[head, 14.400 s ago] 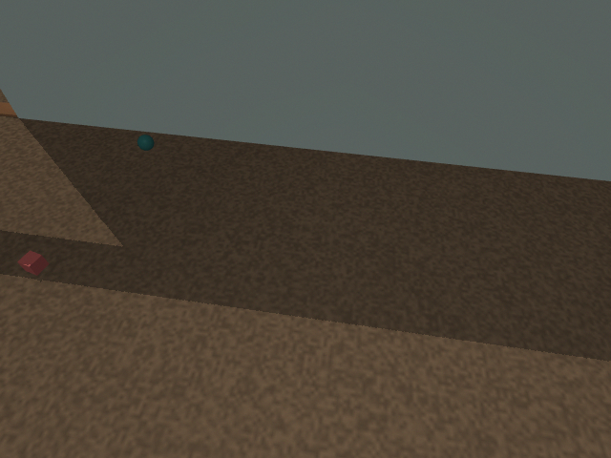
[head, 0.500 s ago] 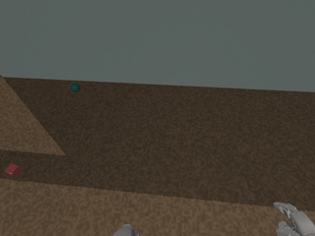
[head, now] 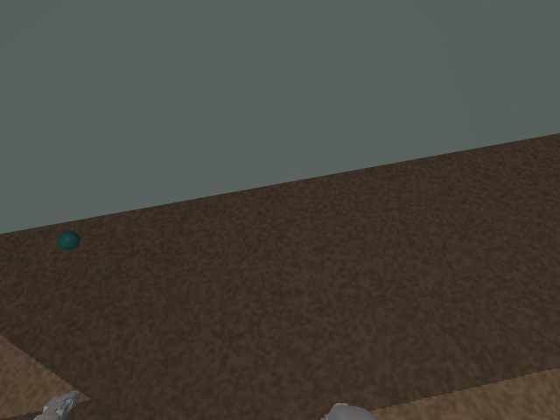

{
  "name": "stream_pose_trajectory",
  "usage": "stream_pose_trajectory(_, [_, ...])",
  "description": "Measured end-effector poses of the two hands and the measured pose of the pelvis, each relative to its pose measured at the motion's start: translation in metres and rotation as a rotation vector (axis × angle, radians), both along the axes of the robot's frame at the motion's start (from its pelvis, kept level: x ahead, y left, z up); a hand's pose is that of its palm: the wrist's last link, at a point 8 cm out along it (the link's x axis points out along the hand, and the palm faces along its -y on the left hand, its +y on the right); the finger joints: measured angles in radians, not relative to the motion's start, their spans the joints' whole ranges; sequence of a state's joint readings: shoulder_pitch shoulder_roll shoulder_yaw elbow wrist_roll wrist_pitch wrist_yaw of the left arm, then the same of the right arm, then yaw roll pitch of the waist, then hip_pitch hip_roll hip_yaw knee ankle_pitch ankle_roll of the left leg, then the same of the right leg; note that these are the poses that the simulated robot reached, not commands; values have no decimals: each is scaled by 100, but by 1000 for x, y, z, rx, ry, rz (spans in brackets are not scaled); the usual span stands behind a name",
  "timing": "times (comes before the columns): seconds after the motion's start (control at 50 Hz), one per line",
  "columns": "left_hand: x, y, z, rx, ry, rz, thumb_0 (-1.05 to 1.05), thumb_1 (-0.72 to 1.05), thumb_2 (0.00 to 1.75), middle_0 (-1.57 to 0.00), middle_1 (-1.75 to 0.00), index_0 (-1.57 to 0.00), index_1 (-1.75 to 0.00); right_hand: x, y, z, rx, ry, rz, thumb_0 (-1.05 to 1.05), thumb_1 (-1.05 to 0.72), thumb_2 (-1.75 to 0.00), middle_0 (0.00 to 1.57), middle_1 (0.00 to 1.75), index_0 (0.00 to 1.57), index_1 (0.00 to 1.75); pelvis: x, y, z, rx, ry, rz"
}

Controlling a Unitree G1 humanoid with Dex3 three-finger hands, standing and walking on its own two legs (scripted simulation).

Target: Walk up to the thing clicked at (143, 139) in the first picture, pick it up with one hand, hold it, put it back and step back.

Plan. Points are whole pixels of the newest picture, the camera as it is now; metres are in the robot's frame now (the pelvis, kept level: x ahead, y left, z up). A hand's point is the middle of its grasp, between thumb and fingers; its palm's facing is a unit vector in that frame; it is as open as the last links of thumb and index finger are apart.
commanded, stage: walk up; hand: left
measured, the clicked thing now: (69, 240) +0.98 +0.86 -0.70
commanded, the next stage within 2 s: none
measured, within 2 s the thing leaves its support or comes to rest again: neither
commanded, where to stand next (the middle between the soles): +0.53 +0.92 m, yaw -37 degrees
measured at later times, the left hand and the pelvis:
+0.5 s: hand out of the picture +0.27 +0.56 -0.13, palm faces -0.22 -0.79 -0.56, open 7.4 cm; pelvis +0.16 +0.24 +0.01, yaw -12 degrees
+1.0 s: hand out of the picture +0.44 +0.70 -0.10, palm faces -0.29 -0.73 -0.62, open 7.4 cm; pelvis +0.26 +0.43 -0.01, yaw -21 degrees
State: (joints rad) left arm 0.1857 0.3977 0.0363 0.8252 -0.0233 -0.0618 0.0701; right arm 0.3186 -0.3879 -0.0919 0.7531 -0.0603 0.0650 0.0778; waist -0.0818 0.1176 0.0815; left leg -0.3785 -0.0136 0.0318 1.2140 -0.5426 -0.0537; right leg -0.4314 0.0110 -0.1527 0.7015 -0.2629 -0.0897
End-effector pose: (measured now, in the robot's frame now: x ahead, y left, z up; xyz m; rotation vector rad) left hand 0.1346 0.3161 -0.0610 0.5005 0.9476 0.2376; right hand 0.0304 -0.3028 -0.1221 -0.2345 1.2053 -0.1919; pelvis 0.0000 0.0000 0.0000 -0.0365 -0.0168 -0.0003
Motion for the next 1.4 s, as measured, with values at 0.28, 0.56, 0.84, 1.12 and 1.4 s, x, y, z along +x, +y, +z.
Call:
stream_pose_trajectory(0.28, [0, 167, 9, 115, 239, 35, 1, 89, 90, -22, -30, -21, -30, 159, 96, 27, -55, -178, 35, 0, -91, -90, 20, 30, 20, 30, 93, 137, 2, -13, 5, -117])
stream_pose_trajectory(0.56, [183, 272, -14, 72, 237, -153, 1, 90, 90, -21, -30, -21, -30, 118, 240, 44, -107, -5, -207, 0, -90, -90, 21, 30, 20, 30, 175, 263, 15, 23, 17, -237])
stream_pose_trajectory(0.84, [286, 322, 2, 101, 34, -233, 1, 90, 90, -21, -30, -21, -30, 156, 341, -5, -15, 8, -267, 1, -90, -90, 20, 30, 20, 30, 229, 348, -3, -16, -39, -315])
stream_pose_trajectory(1.12, [346, 514, -21, 195, 98, -270, 1, 89, 90, -21, -30, -21, -30, 200, 450, 1, -155, -43, -283, 0, -91, -90, 20, 30, 20, 30, 277, 506, -34, 35, -28, -394])
stream_pose_trajectory(1.4, [393, 543, -24, 91, 187, -383, 1, 90, 90, -21, -30, -21, -30, 173, 597, 3, -54, 70, -436, 1, -90, -90, 21, 30, 20, 30, 319, 595, -7, 23, 2, -473])
